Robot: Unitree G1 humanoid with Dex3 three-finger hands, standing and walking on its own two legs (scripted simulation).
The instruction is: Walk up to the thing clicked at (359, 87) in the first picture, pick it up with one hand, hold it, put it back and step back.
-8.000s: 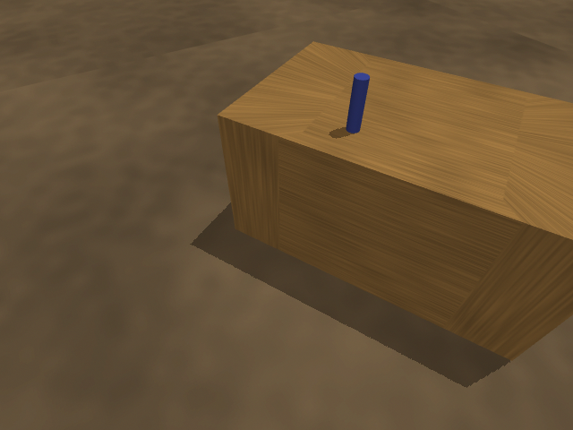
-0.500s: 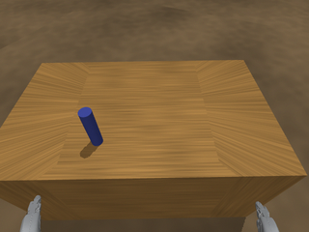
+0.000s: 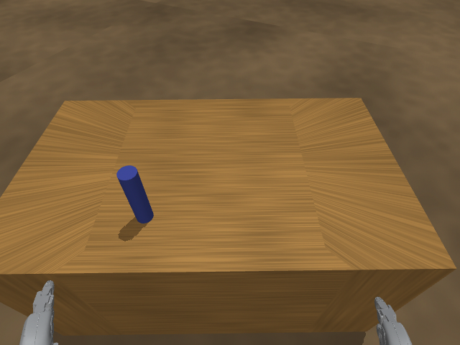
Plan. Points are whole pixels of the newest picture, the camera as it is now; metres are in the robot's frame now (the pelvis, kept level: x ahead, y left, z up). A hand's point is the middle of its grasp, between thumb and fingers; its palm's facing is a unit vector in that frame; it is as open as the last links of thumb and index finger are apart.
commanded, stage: go down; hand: left
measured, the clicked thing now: (136, 196) +0.48 +0.26 -0.09
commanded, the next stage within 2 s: none
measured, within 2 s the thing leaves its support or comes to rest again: neither
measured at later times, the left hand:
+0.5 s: hand (65, 332) +0.18 +0.30 -0.06, palm faces +0.33 -0.89 -0.32, open 17.5 cm
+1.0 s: hand (42, 260) +0.29 +0.37 -0.02, palm faces +0.28 -0.95 -0.12, open 17.4 cm
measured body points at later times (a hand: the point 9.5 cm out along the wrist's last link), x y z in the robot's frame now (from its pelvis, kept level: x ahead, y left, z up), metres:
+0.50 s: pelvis -0.01 +0.01 -0.01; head +0.01 +0.02 +0.44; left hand +0.15 +0.34 -0.03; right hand +0.15 -0.25 -0.09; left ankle +0.04 +0.14 -0.74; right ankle -0.06 -0.13 -0.74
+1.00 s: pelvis -0.01 +0.02 -0.04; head +0.04 +0.05 +0.41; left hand +0.27 +0.42 -0.01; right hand +0.14 -0.25 -0.10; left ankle +0.04 +0.14 -0.74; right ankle -0.06 -0.13 -0.74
